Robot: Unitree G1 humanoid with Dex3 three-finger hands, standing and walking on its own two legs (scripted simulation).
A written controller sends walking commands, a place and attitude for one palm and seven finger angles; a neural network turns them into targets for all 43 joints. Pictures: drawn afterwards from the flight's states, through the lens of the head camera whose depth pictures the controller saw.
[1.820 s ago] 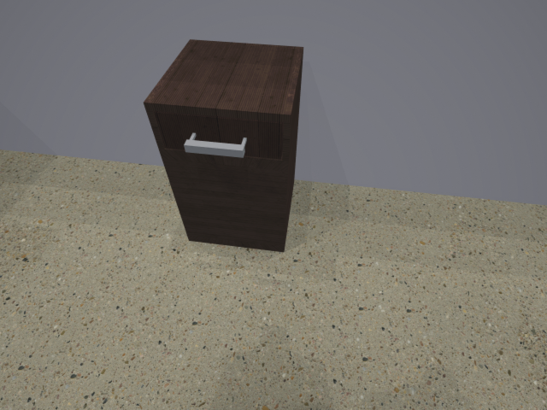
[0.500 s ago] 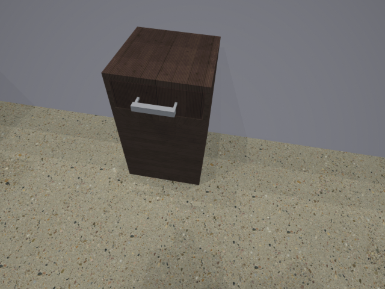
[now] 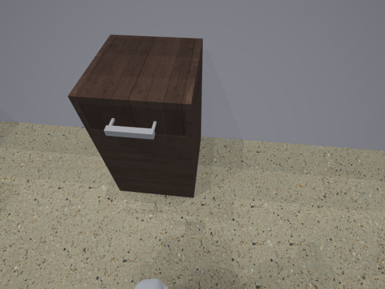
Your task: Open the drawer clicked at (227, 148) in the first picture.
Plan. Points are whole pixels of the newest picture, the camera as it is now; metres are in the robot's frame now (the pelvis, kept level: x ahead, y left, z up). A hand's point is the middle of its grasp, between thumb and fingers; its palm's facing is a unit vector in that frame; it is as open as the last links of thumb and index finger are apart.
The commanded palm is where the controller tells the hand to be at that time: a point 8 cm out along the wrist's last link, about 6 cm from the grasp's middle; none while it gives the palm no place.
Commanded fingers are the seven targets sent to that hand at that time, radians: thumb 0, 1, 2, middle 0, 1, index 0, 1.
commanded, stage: take the last steps up to it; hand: left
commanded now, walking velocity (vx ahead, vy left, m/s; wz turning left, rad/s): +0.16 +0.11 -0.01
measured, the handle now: (131, 127) +0.66 +0.26 -0.16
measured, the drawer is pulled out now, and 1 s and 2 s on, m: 0.00 0.00 0.00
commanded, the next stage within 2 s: come to a stop and stand still in 0.04 s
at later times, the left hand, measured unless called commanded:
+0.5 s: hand out of the picture +0.13 +0.19 -0.17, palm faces +0.03 -0.97 -0.26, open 7.4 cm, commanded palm none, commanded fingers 0.00 0.90 0.90 -0.20 -0.30 -0.20 -0.30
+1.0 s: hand out of the picture +0.13 +0.24 -0.16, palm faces -0.04 -0.97 -0.23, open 7.4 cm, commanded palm none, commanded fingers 0.00 0.90 0.90 -0.20 -0.30 -0.20 -0.30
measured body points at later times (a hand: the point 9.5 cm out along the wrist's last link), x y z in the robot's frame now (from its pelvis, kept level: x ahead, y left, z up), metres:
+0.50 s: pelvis +0.10 +0.00 +0.00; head +0.14 -0.02 +0.45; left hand +0.13 +0.24 -0.15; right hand +0.14 -0.23 -0.16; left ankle +0.09 +0.15 -0.71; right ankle +0.06 -0.08 -0.73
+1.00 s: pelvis +0.05 +0.06 +0.00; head +0.04 +0.05 +0.45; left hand +0.13 +0.30 -0.14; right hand +0.08 -0.17 -0.15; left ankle +0.09 +0.14 -0.73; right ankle +0.06 -0.08 -0.73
